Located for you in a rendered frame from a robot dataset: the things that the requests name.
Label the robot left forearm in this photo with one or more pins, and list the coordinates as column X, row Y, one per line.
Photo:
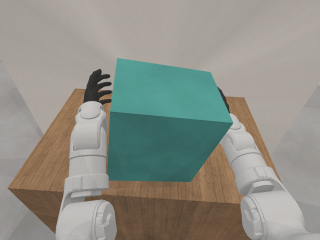
column 88, row 152

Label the robot right forearm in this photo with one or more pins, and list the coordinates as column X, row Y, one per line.
column 252, row 175

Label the robot right hand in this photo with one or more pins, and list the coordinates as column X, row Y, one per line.
column 224, row 99

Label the pedestal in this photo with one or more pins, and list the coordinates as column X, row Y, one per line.
column 207, row 208

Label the robot left upper arm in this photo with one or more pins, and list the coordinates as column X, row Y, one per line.
column 88, row 220

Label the carton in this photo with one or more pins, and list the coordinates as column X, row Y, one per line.
column 165, row 121

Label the robot left hand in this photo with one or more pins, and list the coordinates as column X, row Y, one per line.
column 92, row 88

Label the robot right upper arm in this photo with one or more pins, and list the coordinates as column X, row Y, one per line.
column 273, row 215

